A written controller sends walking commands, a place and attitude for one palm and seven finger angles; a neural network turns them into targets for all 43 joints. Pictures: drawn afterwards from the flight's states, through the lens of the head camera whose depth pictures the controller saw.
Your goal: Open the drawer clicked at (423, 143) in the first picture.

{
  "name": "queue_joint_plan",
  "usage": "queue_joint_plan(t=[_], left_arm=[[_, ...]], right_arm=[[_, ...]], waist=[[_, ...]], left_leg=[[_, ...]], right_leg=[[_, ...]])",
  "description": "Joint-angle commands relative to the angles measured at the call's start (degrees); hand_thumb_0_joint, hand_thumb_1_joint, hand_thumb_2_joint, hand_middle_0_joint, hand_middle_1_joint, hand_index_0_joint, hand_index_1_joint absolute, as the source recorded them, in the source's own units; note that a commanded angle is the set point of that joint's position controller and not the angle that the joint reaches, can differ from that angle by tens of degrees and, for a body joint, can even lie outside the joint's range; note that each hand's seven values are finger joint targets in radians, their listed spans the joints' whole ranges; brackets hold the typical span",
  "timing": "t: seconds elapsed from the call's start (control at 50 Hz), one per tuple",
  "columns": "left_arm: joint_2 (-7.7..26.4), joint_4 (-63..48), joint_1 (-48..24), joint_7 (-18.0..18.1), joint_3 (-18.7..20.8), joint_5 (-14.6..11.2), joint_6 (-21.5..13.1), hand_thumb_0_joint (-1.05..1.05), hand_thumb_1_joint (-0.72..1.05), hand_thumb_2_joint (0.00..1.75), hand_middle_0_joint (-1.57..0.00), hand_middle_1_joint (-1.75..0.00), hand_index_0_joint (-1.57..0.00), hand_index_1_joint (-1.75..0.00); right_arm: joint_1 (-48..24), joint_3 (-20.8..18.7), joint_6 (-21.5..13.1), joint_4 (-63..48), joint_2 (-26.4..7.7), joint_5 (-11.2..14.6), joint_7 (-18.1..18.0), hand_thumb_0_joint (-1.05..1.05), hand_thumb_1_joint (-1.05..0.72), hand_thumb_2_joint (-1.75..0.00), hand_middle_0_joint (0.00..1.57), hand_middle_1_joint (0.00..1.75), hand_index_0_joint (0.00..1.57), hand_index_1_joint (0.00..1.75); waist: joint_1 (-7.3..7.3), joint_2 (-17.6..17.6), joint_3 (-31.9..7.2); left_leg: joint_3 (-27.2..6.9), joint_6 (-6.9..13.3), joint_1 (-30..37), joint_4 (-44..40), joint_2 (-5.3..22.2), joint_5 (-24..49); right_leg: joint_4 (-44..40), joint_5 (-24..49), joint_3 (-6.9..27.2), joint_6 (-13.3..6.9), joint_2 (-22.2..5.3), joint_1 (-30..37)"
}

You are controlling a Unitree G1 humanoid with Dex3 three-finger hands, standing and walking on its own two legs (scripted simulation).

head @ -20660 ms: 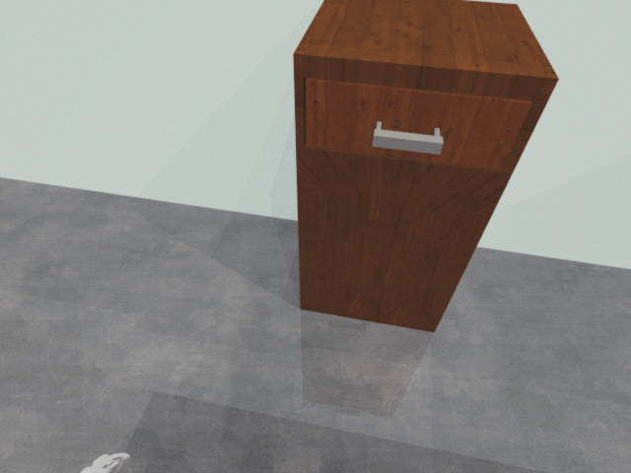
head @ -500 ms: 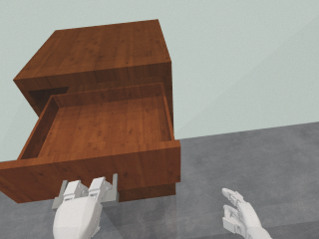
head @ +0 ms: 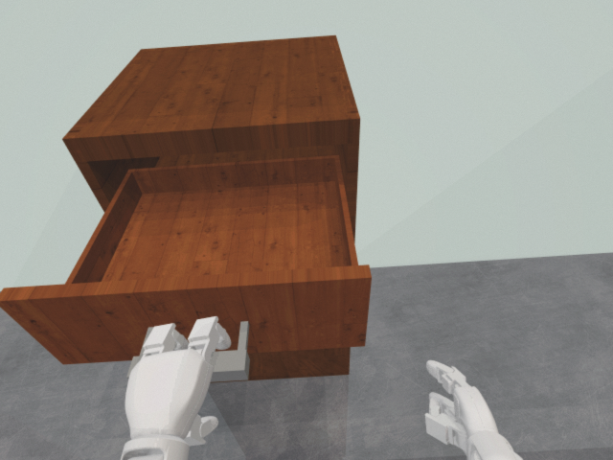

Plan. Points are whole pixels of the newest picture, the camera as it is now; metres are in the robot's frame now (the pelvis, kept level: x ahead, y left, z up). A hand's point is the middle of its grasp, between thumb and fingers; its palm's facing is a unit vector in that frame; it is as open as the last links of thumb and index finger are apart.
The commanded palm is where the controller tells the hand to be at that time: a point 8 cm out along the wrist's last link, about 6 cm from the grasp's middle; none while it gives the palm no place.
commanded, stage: open the thumb to release the handle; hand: left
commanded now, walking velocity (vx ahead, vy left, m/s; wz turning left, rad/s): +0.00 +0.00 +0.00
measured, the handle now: (194, 350) +0.23 +0.19 +0.05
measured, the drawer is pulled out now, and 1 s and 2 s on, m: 0.29 0.29 0.29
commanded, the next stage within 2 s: lift the hand off the handle in 0.08 s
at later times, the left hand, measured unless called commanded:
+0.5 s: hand (200, 395) +0.18 +0.17 +0.03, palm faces +0.09 -0.15 -0.99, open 13.8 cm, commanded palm +0.15 +0.17 +0.09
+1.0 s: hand (188, 363) +0.19 +0.17 +0.09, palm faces +0.11 -0.18 -0.98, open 13.7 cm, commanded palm +0.16 +0.17 +0.16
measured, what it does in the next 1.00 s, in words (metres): stands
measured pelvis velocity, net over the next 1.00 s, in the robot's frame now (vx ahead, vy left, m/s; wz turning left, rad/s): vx -0.01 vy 0.00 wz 0.01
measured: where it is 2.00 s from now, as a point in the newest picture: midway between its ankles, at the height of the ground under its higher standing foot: outside the picture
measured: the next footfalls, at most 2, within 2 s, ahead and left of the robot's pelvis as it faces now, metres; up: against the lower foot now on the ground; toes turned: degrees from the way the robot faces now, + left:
none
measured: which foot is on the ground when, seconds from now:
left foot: down 0.00-1.00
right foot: down 0.00-1.00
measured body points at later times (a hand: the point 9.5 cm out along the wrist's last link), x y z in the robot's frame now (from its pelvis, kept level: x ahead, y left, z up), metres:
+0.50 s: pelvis -0.02 +0.00 +0.00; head -0.03 -0.04 +0.45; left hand +0.17 +0.17 +0.09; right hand +0.21 -0.19 -0.09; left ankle -0.02 +0.14 -0.72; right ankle +0.02 -0.11 -0.72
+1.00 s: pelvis -0.01 +0.00 +0.02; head -0.05 -0.04 +0.46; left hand +0.18 +0.18 +0.14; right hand +0.23 -0.17 -0.06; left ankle -0.02 +0.14 -0.72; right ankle +0.02 -0.11 -0.72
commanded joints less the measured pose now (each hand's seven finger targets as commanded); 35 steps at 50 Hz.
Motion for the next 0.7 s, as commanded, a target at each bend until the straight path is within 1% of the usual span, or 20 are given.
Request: queue_joint_plan(t=[0.0, 0.02, 0.04, 0.06, 0.08, 0.12, 0.14, 0.16, 0.18, 0.3, 0.32, 0.4, 0.42, 0.44, 0.46, 0.52, 0.58, 0.62, 0.64, 0.68], left_arm=[[4.54, -11.56, -2.55, 1.07, 2.99, 0.93, -1.83, 0.0, -0.5, 0.3, -0.3, -1.2, -0.3, -1.2], [5.64, -11.87, -2.8, 1.23, 4.2, 0.85, -1.87, 0.0, -0.5, 0.3, -0.3, -1.2, -0.3, -1.2], [3.89, -11.22, -2.48, 1.2, 2.62, 1.16, -2.01, 0.0, -0.5, 0.3, -0.3, -1.2, -0.3, -1.2], [4.06, -10.95, -4.39, 1.22, 2.74, 1.22, -2.17, 0.0, -0.5, 0.3, -0.3, -1.2, -0.3, -1.2], [3.56, -10.22, -2.95, 1.36, 2.76, 1.22, -2.6, 0.0, -0.5, 0.3, -0.3, -1.2, -0.3, -1.2], [5.33, -11.68, -3.69, 1.71, 4.44, 1.18, -2.81, 0.0, -0.5, 0.3, -0.3, -1.2, -0.3, -1.2], [3.98, -11.37, -2.31, 1.87, 3.46, 1.29, -2.88, 0.0, -0.5, 0.3, -0.3, -1.2, -0.3, -1.2], [1.1, -9.27, -3.54, 1.64, -0.06, 1.25, -2.6, 0.0, -0.5, 0.3, -0.3, -1.2, -0.3, -1.2], [2.26, -8.97, -4.16, 1.85, 1.62, 1.29, -2.95, 0.0, -0.5, 0.3, -0.3, -1.2, -0.3, -1.2], [3.0, -6.88, -12.26, 2.64, 1.42, 2.43, -1.67, 0.0, -0.5, 0.3, -0.3, -1.2, -0.3, -1.2], [4.73, -6.29, -13.44, 2.82, 3.32, 2.2, -1.25, 0.0, -0.5, 0.3, -0.3, -1.2, -0.3, -1.2], [4.11, -3.4, -16.67, 2.51, 2.8, 1.35, -0.26, 0.0, -0.5, 0.3, -0.3, -1.2, -0.3, -1.2], [6.01, -3.46, -17.91, 2.56, 4.88, 0.94, -0.03, 0.0, -0.5, 0.3, -0.3, -1.2, -0.3, -1.2], [4.52, -2.13, -17.19, 2.43, 3.49, 0.77, 0.3, 0.0, -0.5, 0.3, -0.3, -1.2, -0.3, -1.2], [5.08, -1.49, -19.47, 2.19, 3.77, 0.45, 0.53, 0.0, -0.5, 0.3, -0.3, -1.2, -0.3, -1.2], [8.26, -4.77, -24.68, 2.08, 6.06, -0.02, 0.81, 0.0, -0.5, 0.3, -0.3, -1.2, -0.3, -1.2], [6.14, -6.48, -24.31, 1.25, 4.0, -0.47, 0.66, 0.0, -0.5, 0.3, -0.3, -1.2, -0.3, -1.2], [6.88, -8.66, -22.94, 0.32, 4.65, -1.27, 0.86, 0.0, -0.5, 0.3, -0.3, -1.2, -0.3, -1.2], [4.99, -9.41, -21.6, -0.4, 2.76, -1.62, 0.97, 0.0, -0.5, 0.3, -0.3, -1.2, -0.3, -1.2], [6.55, -11.27, -21.23, -1.46, 4.14, -2.45, 0.68, 0.0, -0.5, 0.3, -0.3, -1.2, -0.3, -1.2]], right_arm=[[-10.24, -1.86, -3.12, -9.94, -4.52, -0.07, 0.12, 0.0, -0.9, -0.9, 0.2, 0.3, 0.2, 0.3], [-10.3, -1.88, -2.93, -10.01, -4.73, -0.02, -0.02, 0.0, -0.9, -0.9, 0.2, 0.3, 0.2, 0.3], [-10.37, -1.6, -3.1, -10.39, -4.22, -0.21, 0.04, 0.0, -0.9, -0.9, 0.2, 0.3, 0.2, 0.3], [-10.15, -1.77, -2.92, -9.78, -4.34, -0.2, 0.15, 0.0, -0.9, -0.9, 0.2, 0.3, 0.2, 0.3], [-10.1, -1.92, -3.19, -9.84, -4.3, -0.32, 0.09, 0.0, -0.9, -0.9, 0.2, 0.3, 0.2, 0.3], [-10.0, -2.08, -3.13, -9.98, -4.58, -0.25, 0.07, 0.0, -0.9, -0.9, 0.2, 0.3, 0.2, 0.3], [-10.17, -1.95, -3.34, -10.23, -4.25, -0.28, 0.14, 0.0, -0.9, -0.9, 0.2, 0.3, 0.2, 0.3], [-9.68, -1.99, -3.24, -9.81, -4.27, -0.36, 0.45, 0.0, -0.9, -0.9, 0.2, 0.3, 0.2, 0.3], [-9.67, -2.25, -3.27, -9.53, -4.51, -0.24, 0.21, 0.0, -0.9, -0.9, 0.2, 0.3, 0.2, 0.3], [-10.19, -2.32, -3.08, -9.07, -4.75, -0.43, -0.82, 0.0, -0.9, -0.9, 0.2, 0.3, 0.2, 0.3], [-10.39, -2.43, -3.1, -9.04, -4.87, -0.24, -1.22, 0.0, -0.9, -0.9, 0.2, 0.3, 0.2, 0.3], [-10.74, -2.31, -2.97, -8.13, -4.77, 0.05, -2.16, 0.0, -0.9, -0.9, 0.2, 0.3, 0.2, 0.3], [-10.9, -2.35, -2.89, -8.01, -4.99, 0.26, -2.49, 0.0, -0.9, -0.9, 0.2, 0.3, 0.2, 0.3], [-11.15, -2.07, -3.06, -8.18, -4.73, 0.19, -2.72, 0.0, -0.9, -0.9, 0.2, 0.3, 0.2, 0.3], [-11.23, -2.07, -2.84, -7.54, -4.83, 0.4, -2.94, 0.0, -0.9, -0.9, 0.2, 0.3, 0.2, 0.3], [-11.79, -2.08, -2.87, -7.41, -5.01, 0.4, -3.89, 0.0, -0.9, -0.9, 0.2, 0.3, 0.2, 0.3], [-12.17, -2.04, -3.26, -7.33, -4.52, 0.35, -3.94, 0.0, -0.9, -0.9, 0.2, 0.3, 0.2, 0.3], [-12.25, -2.11, -3.19, -7.62, -4.77, 0.62, -3.69, 0.0, -0.9, -0.9, 0.2, 0.3, 0.2, 0.3], [-12.3, -1.85, -3.26, -7.85, -4.55, 0.56, -3.39, 0.0, -0.9, -0.9, 0.2, 0.3, 0.2, 0.3], [-12.71, -1.91, -3.05, -7.96, -4.7, 0.6, -3.24, 0.0, -0.9, -0.9, 0.2, 0.3, 0.2, 0.3]], waist=[[-0.16, -4.71, -2.61], [-0.08, -3.31, -2.78], [0.06, -4.28, -2.48], [-0.54, -4.25, -2.15], [-0.12, -4.17, -1.49], [-0.14, -3.81, -3.25], [0.32, -3.77, -3.35], [-0.94, -4.62, -2.14], [-0.65, -4.78, -2.28], [-1.24, -5.56, -3.11], [-1.11, -5.85, -3.31], [-1.08, -6.57, -3.44], [-1.04, -5.96, -3.55], [-0.74, -6.98, -3.0], [-1.42, -7.28, -2.14], [-1.2, -5.43, -4.04], [-0.5, -4.05, -4.65], [-0.1, -2.99, -5.89], [0.06, -3.15, -5.51], [0.09, -4.57, -3.69]], left_leg=[[1.02, 2.8, -0.53, -5.73, -2.62, 13.34], [1.08, 2.58, -0.52, -5.84, -2.54, 12.42], [1.14, 2.74, -0.52, -5.65, -2.7, 11.94], [0.98, 2.72, -0.53, -6.01, -2.58, 11.76], [1.02, 2.64, -0.73, -5.89, -2.79, 11.8], [0.86, 2.53, -0.41, -5.89, -2.58, 12.18], [1.0, 2.58, -0.3, -5.76, -2.73, 12.61], [0.96, 2.65, -0.71, -5.6, -2.83, 12.11], [0.91, 2.58, -0.94, -5.71, -2.74, 11.87], [1.03, 2.99, -0.58, -6.1, -3.08, 8.63], [0.99, 2.96, -0.51, -6.3, -2.98, 7.85], [1.44, 3.07, -0.46, -7.25, -3.37, 7.06], [1.47, 2.99, -0.11, -7.52, -3.25, 6.95], [1.6, 3.09, -0.54, -7.71, -3.42, 6.51], [1.68, 3.14, -0.46, -7.87, -3.42, 6.14], [1.97, 3.27, 1.56, -8.66, -3.55, 5.84], [1.8, 3.33, 3.32, -9.81, -3.76, 8.0], [1.69, 3.15, 4.53, -10.45, -3.44, 9.83], [1.61, 3.18, 4.36, -10.99, -3.51, 10.65], [1.73, 3.27, 4.23, -11.74, -3.41, 11.03]], right_leg=[[-7.95, 7.48, -0.31, -1.59, 1.94, 3.32], [-8.19, 6.25, -0.05, -1.74, 2.01, 3.53], [-8.4, 5.11, -0.17, -1.63, 1.86, 3.15], [-8.69, 4.94, 0.05, -1.69, 1.85, 2.67], [-8.82, 5.05, 0.14, -1.74, 2.0, 2.66], [-8.66, 5.67, 0.31, -1.89, 1.95, 3.6], [-8.59, 5.93, 0.35, -1.91, 1.93, 3.68], [-8.67, 5.63, -0.02, -1.64, 1.73, 2.34], [-8.74, 5.52, 0.08, -1.73, 2.02, 2.32], [-10.51, 0.68, 0.63, -1.39, 1.37, 1.72], [-10.91, -0.59, 0.85, -1.45, 1.46, 2.1], [-12.1, -1.52, 0.89, -0.97, 0.92, 3.19], [-12.51, -1.9, 1.15, -1.13, 1.09, 3.63], [-12.63, -2.68, 0.79, -0.92, 0.84, 3.84], [-13.24, -3.02, 0.98, -0.78, 0.66, 3.28], [-14.32, -4.28, 1.15, -0.7, 0.46, 4.92], [-14.56, -2.35, 0.58, -0.91, 0.61, 6.32], [-14.35, -0.26, 0.2, -1.09, 0.71, 7.87], [-14.17, 0.66, -0.32, -1.08, 0.76, 8.34], [-15.14, 1.07, -0.36, -0.84, 0.78, 8.76]])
